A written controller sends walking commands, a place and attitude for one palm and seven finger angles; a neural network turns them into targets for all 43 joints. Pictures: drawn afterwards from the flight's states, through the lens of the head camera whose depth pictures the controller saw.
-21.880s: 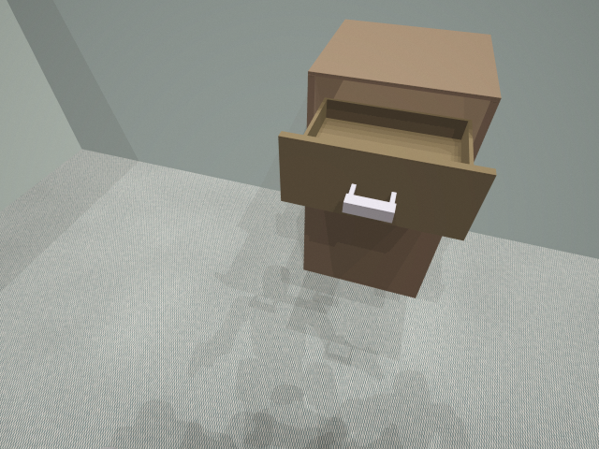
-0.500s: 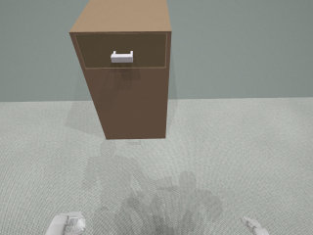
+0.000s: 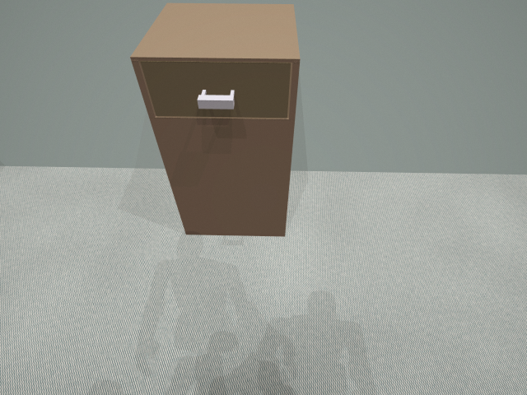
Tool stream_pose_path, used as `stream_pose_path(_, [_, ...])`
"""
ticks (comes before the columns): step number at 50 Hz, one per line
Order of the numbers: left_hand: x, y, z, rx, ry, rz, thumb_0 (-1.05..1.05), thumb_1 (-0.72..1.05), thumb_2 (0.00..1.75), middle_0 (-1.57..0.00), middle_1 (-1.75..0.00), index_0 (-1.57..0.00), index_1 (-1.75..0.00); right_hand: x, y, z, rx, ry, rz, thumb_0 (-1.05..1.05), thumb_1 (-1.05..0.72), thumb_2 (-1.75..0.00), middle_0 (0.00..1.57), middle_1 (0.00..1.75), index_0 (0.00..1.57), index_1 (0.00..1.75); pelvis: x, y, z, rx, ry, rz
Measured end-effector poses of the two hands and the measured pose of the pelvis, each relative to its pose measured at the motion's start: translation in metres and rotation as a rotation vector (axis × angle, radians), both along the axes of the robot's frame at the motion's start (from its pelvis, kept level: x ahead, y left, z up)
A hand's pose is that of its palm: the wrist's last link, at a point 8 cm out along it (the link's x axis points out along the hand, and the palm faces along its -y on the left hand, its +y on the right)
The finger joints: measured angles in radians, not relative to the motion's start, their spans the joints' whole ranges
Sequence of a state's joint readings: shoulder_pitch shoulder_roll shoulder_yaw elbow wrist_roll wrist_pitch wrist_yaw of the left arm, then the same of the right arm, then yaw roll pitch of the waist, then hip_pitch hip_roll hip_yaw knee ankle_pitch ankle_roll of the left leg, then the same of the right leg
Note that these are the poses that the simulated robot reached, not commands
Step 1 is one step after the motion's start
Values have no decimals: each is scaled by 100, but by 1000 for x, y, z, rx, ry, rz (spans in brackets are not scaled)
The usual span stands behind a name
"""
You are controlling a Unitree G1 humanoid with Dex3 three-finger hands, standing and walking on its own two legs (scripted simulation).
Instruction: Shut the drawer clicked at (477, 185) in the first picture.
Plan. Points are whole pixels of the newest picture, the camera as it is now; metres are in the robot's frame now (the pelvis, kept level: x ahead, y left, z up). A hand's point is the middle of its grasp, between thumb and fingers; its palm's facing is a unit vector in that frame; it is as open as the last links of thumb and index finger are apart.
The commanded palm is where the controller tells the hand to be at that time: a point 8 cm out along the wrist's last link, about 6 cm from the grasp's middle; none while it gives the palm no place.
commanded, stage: let the arm hang, fingers relaxed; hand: left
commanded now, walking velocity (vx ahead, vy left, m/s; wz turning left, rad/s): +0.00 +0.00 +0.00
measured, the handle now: (217, 97) +0.88 +0.20 -0.02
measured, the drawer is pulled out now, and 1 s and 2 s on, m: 0.00 0.00 0.00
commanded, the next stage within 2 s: look to check the result in 0.40 s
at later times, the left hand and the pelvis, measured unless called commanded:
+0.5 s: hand out of the picture +0.06 +0.18 -0.17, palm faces +0.00 -0.98 -0.22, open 7.4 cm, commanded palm none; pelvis +0.02 -0.01 +0.00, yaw -1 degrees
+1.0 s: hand out of the picture +0.05 +0.17 -0.17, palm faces +0.01 -0.97 -0.23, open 7.4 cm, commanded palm none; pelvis +0.03 -0.02 +0.01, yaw -1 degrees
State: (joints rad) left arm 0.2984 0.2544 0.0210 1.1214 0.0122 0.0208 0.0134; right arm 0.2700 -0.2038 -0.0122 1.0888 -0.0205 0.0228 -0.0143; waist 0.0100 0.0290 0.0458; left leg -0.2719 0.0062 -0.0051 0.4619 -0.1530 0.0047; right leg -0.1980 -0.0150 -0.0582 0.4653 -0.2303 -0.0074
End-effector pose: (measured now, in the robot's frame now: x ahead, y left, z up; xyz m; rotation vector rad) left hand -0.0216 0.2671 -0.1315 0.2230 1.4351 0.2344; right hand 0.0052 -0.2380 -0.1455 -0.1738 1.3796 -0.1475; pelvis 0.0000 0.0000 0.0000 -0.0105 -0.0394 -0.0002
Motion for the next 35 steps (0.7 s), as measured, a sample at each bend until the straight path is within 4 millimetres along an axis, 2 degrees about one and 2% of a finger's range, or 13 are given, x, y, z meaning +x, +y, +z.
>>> stream_pose_path(9, [50, -22, -3, -43, -99, -40, 1, 91, 90, -22, -33, -22, -33, 14, 1, 1, 7, -29, -14, 1, -90, -90, 20, 30, 20, 30, 7, -4, 2, 7, 1, -9])
stream_pose_path(16, [73, -37, -6, -73, -130, -55, 1, 91, 90, -20, -30, -20, -31, 19, -5, 4, -5, -25, -24, 1, -91, -90, 20, 30, 20, 30, 13, -8, 3, 8, 3, -12])
stream_pose_path(22, [75, -43, -6, -78, -114, -53, 1, 91, 90, -20, -30, -20, -30, 21, -10, 5, -11, -9, -27, 1, -91, -90, 20, 30, 20, 30, 17, -11, 4, 8, 4, -13])
stream_pose_path(35, [62, -42, -4, -53, -51, -32, 1, 91, 90, -20, -30, -20, -30, 28, -13, 3, -4, 4, -30, 1, -91, -90, 20, 30, 20, 30, 26, -17, 5, 9, 4, -19])
